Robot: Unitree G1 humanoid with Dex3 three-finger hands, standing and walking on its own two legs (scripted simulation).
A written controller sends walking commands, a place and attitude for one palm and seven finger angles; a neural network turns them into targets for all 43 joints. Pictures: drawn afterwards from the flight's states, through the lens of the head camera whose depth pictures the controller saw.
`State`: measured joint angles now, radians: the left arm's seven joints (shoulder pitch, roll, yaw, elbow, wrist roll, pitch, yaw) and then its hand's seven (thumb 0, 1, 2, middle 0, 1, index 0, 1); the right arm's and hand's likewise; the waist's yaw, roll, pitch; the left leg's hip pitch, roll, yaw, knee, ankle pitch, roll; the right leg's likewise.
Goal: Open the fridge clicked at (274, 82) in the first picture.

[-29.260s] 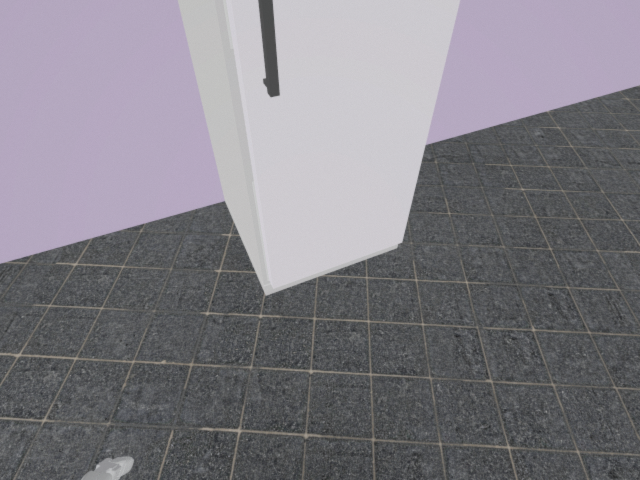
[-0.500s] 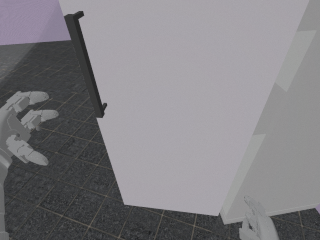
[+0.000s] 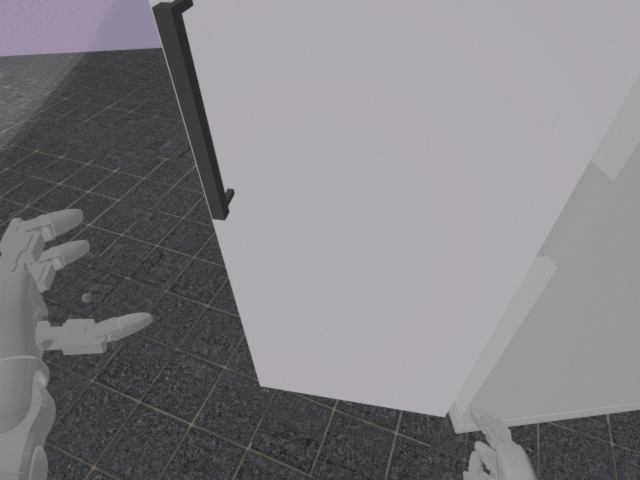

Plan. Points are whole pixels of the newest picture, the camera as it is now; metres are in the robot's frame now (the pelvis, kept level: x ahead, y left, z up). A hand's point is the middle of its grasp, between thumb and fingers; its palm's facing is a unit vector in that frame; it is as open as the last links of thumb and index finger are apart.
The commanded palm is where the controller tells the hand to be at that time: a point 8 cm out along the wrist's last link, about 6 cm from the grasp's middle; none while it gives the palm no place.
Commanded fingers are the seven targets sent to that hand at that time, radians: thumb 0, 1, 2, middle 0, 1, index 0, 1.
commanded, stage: draw the hand back to the body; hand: left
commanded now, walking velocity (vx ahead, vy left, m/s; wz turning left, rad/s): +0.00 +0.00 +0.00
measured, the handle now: (205, 124) +0.48 +0.22 +0.22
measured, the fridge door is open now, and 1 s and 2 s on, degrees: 74 74 74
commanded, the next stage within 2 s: step back with the hand held close in 0.78 s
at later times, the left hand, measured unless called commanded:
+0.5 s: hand (78, 336) +0.19 +0.26 +0.15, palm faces +0.47 -0.80 -0.37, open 8.0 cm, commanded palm +0.15 +0.29 +0.17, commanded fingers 0.00 0.90 0.90 -0.20 -0.30 -0.20 -0.30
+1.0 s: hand (71, 320) +0.20 +0.27 +0.17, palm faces +0.49 -0.78 -0.39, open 7.4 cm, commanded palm +0.14 +0.29 +0.18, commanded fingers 0.00 0.90 0.90 -0.20 -0.30 -0.20 -0.30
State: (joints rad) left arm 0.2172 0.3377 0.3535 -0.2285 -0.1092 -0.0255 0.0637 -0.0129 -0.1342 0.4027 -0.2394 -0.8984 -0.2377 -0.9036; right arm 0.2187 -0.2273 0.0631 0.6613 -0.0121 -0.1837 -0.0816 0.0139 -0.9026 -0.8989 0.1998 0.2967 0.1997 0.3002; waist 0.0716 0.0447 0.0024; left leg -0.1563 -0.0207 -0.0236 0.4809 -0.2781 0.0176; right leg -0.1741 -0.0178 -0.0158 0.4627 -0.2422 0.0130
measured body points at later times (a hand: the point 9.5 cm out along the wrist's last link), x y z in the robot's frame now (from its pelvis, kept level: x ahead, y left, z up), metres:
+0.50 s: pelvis +0.01 -0.01 +0.00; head -0.02 -0.02 +0.45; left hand +0.16 +0.30 +0.18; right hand +0.21 -0.23 -0.07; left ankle -0.01 +0.11 -0.74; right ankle +0.01 -0.13 -0.74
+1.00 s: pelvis +0.00 -0.01 +0.00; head -0.02 -0.02 +0.45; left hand +0.17 +0.31 +0.19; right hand +0.19 -0.23 -0.08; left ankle -0.01 +0.11 -0.74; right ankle +0.01 -0.13 -0.74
